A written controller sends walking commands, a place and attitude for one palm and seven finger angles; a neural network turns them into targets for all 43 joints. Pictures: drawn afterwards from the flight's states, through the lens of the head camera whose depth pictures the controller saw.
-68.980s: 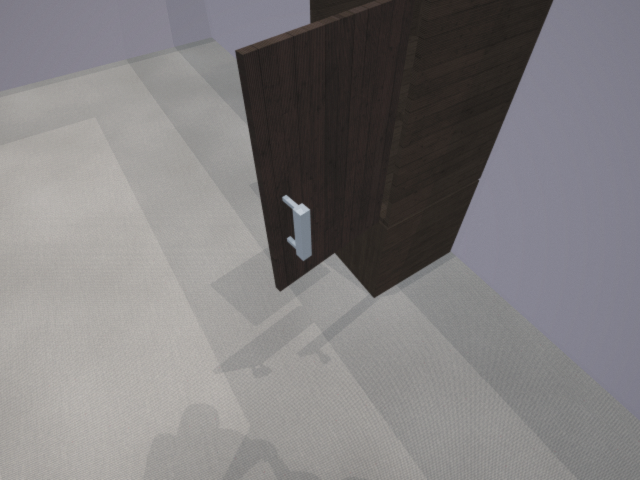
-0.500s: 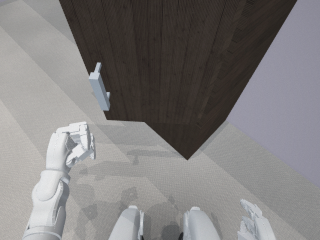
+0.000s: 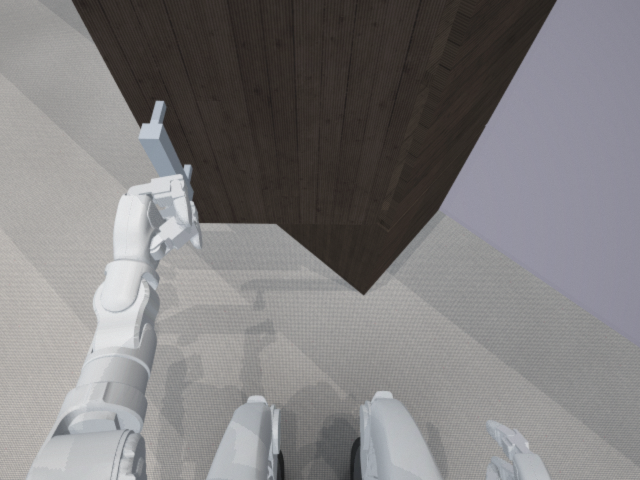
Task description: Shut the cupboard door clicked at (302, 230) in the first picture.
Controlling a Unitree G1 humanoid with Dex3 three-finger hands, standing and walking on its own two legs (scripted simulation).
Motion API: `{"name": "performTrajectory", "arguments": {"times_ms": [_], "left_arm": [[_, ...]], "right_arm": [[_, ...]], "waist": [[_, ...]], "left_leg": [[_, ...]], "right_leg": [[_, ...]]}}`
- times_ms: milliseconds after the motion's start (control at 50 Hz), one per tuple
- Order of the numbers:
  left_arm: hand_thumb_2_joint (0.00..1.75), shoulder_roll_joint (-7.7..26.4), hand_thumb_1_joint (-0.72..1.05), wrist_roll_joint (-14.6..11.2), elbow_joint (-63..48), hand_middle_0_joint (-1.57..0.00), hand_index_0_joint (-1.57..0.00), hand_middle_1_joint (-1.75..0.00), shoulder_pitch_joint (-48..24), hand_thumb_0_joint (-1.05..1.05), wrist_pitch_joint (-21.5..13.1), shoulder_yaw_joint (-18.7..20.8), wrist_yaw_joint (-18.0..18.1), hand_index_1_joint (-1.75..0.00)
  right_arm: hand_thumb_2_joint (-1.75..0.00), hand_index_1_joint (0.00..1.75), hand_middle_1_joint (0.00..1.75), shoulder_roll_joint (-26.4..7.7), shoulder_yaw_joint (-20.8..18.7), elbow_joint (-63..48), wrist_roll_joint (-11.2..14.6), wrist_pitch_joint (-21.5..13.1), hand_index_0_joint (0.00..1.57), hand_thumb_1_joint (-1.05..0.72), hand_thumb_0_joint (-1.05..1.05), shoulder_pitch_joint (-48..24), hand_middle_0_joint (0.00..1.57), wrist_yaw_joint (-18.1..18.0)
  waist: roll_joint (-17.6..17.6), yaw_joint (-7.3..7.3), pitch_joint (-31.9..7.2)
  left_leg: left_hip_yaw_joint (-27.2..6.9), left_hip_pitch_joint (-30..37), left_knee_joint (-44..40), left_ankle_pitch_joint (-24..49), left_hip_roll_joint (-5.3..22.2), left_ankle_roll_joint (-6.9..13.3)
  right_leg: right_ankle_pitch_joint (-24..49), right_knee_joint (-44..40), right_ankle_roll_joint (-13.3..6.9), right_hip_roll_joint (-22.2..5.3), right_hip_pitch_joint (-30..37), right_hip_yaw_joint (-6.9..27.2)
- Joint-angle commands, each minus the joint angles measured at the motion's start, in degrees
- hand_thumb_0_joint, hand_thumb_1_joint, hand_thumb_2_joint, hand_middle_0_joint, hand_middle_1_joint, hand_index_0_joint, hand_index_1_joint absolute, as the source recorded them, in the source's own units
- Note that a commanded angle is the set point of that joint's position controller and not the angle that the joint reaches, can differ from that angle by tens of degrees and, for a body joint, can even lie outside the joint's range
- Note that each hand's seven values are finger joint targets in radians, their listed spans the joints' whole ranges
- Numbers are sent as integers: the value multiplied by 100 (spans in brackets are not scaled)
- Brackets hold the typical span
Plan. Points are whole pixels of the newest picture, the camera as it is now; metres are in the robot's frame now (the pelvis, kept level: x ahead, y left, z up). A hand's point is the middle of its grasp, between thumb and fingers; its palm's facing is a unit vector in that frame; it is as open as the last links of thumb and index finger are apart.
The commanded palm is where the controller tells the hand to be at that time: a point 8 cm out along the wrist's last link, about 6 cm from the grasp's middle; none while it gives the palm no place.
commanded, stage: bring the fist close to the handle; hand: left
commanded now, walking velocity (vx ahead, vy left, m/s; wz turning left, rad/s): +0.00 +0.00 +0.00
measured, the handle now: (172, 156) +0.53 +0.20 +0.02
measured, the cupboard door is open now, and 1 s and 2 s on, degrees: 42 38 25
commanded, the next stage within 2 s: push the door shut along its arc in 0.38 s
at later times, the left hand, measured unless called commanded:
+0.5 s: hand (189, 214) +0.43 +0.16 +0.03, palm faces -0.01 -1.00 -0.04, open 3.1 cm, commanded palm +0.41 +0.21 +0.03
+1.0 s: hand (193, 187) +0.47 +0.17 +0.03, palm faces -0.12 -0.99 -0.04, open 3.1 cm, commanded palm +0.47 +0.20 +0.03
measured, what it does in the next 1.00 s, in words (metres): stands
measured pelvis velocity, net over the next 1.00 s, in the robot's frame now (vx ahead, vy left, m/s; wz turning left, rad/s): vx -0.01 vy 0.01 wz -0.01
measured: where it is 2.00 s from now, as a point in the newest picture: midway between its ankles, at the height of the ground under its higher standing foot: outside the picture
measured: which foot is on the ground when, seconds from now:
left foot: down 0.00-1.00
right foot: down 0.00-1.00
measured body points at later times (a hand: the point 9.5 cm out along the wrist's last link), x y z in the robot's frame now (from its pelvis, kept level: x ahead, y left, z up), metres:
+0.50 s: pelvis -0.01 +0.00 +0.00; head +0.12 +0.01 +0.43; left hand +0.42 +0.22 +0.04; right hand +0.10 -0.27 -0.12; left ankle +0.03 +0.11 -0.60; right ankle +0.04 -0.12 -0.60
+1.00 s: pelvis -0.01 +0.01 -0.01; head +0.14 +0.02 +0.41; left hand +0.47 +0.22 +0.03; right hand +0.05 -0.27 -0.13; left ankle +0.03 +0.11 -0.60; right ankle +0.04 -0.12 -0.60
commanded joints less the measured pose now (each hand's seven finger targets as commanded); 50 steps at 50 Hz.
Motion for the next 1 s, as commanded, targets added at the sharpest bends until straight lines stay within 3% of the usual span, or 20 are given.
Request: {"name": "performTrajectory", "arguments": {"times_ms": [0,40,120,180,260,360,460,500,520,580,640,700,720,780,800,860,900,920,940,980], "left_arm": [[90,1312,90,42,-822,-130,-130,-150,-2175,0,-725,580,111,-150],[90,1302,90,101,-577,-130,-130,-150,-1859,0,-733,574,55,-150],[90,1235,90,45,-573,-130,-130,-150,-1481,0,-551,519,-118,-150],[90,1186,90,-68,-678,-130,-130,-150,-1612,0,-462,489,-179,-150],[90,1188,90,-92,-843,-130,-130,-150,-2144,0,-719,491,-91,-150],[90,1174,90,85,-523,-130,-130,-150,-2599,0,-1006,328,-55,-150],[90,1258,90,119,-101,-130,-130,-150,-2222,0,-766,417,-147,-150],[90,1150,90,75,-34,-130,-130,-150,-2464,0,-651,304,-207,-150],[90,1422,90,102,8,-130,-130,-150,-2690,0,-631,464,-220,-150],[90,1559,90,155,52,-130,-130,-150,-3332,0,-667,479,-260,-150],[90,1728,90,142,-71,-130,-130,-150,-3774,0,-856,562,-310,-150],[90,1642,90,140,164,-130,-130,-150,-3905,0,-863,414,-449,-150],[90,1639,90,196,394,-130,-130,-150,-3766,0,-802,419,-492,-150],[90,1668,90,190,361,-130,-130,-150,-3973,0,-700,379,-624,-150],[90,1477,90,148,414,-130,-130,-150,-4074,0,-672,220,-675,-150],[90,1683,90,163,565,-130,-130,-150,-4271,0,-599,322,-771,-150],[90,1612,90,143,416,-130,-130,-150,-4638,0,-626,211,-828,-150],[90,1746,90,169,568,-130,-130,-150,-4629,0,-609,298,-855,-150],[90,1862,90,182,695,-130,-130,-150,-4655,0,-587,364,-877,-150],[90,1963,90,237,838,-130,-130,-150,-4854,0,-562,346,-923,-150]], "right_arm": [[-90,30,30,-859,-351,-456,-26,-152,20,-90,0,557,20,-69],[-90,30,30,-856,-353,-458,-26,-77,20,-90,0,535,20,-20],[-90,30,30,-880,-383,-550,28,53,20,-90,0,611,20,47],[-90,30,30,-875,-380,-586,77,127,20,-90,0,616,20,39],[-90,30,30,-869,-384,-491,53,88,20,-90,0,592,20,-31],[-90,30,30,-885,-364,-334,-7,29,20,-90,0,547,20,-60],[-90,30,30,-936,-365,-393,1,117,20,-90,0,587,20,-20],[-90,30,30,-927,-358,-449,26,136,20,-90,0,632,20,-22],[-90,30,30,-960,-354,-386,28,160,20,-90,0,626,20,-32],[-90,30,30,-958,-340,-375,22,178,20,-90,0,642,20,-64],[-90,30,30,-973,-335,-313,-11,132,20,-90,0,681,20,-93],[-90,30,30,-1003,-327,-262,-29,136,20,-90,0,799,20,-68],[-90,30,30,-1014,-345,-215,-26,163,20,-90,0,805,20,-53],[-90,30,30,-1051,-363,-220,-12,236,20,-90,0,883,20,-25],[-90,30,30,-1032,-352,-237,-2,234,20,-90,0,934,20,-15],[-90,30,30,-1073,-365,-154,19,291,20,-90,0,989,20,-27],[-90,30,30,-1058,-350,-152,13,274,20,-90,0,1029,20,-25],[-90,30,30,-1073,-353,-105,15,284,20,-90,0,1021,20,-26],[-90,30,30,-1087,-339,-81,17,298,20,-90,0,1040,20,-32],[-90,30,30,-1096,-306,-69,17,302,20,-90,0,1053,20,-36]], "waist": [[28,-95,-2708],[114,7,-2824],[91,45,-2961],[-180,-68,-2630],[-241,-186,-2468],[147,-269,-2321],[346,-111,-2533],[184,-254,-2528],[190,-235,-2546],[141,-381,-2461],[416,-391,-2971],[540,-487,-3063],[628,-439,-3050],[582,-506,-3080],[538,-598,-3038],[370,-659,-2943],[478,-737,-3001],[544,-695,-3026],[404,-737,-2927],[498,-782,-2729]], "left_leg": [[-191,1269,-908,1634,-89,29],[-140,1314,-964,1633,-90,2],[-102,1416,-1038,1878,-68,-1],[-79,1189,-1112,1558,-79,43],[-120,1183,-1070,1271,-74,68],[-189,1285,-1042,937,-77,48],[-225,1499,-1100,1292,-66,-9],[-223,1419,-1057,1355,-81,39],[-231,1343,-1026,1291,-61,29],[-254,1278,-954,1184,-64,60],[-308,1600,-837,1556,-57,49],[-385,1823,-807,1830,-40,26],[-391,1865,-811,1897,-19,-7],[-429,1954,-822,2035,5,-2],[-452,1967,-810,2060,-5,20],[-440,1818,-794,1898,9,47],[-459,1876,-770,1888,-9,76],[-454,1836,-771,1832,-5,54],[-451,1713,-744,1719,-1,75],[-453,1549,-741,1485,-8,88]], "right_leg": [[1532,-816,-104,153,1703,194],[1573,-837,-111,131,1793,229],[1882,-878,-106,146,2009,232],[1684,-1062,-69,143,2113,261],[1323,-1102,-50,141,1865,272],[849,-1054,-83,140,1355,235],[1129,-964,-137,146,1373,159],[1230,-976,-120,162,1425,158],[1194,-966,-107,144,1440,194],[1076,-973,-97,153,1342,206],[1326,-835,-121,160,1289,202],[1425,-749,-144,190,1077,121],[1451,-738,-147,168,995,118],[1551,-759,-151,178,1008,95],[1540,-763,-153,203,929,77],[1489,-845,-137,202,995,105],[1443,-832,-149,212,907,92],[1397,-849,-152,204,924,108],[1323,-870,-150,216,929,113],[1113,-885,-166,229,816,117]]}}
